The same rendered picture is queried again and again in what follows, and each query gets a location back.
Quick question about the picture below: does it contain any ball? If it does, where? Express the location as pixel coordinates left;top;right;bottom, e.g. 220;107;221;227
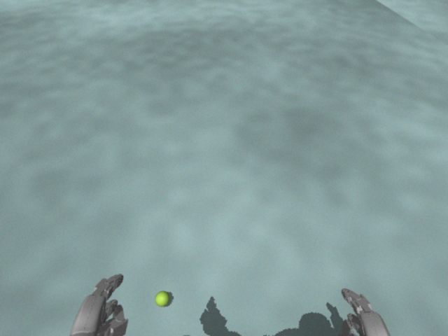
155;291;169;307

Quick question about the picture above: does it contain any right robot hand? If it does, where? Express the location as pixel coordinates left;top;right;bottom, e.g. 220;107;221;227
338;288;390;336

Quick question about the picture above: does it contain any left robot hand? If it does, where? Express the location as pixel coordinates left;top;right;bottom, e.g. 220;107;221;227
70;274;128;336

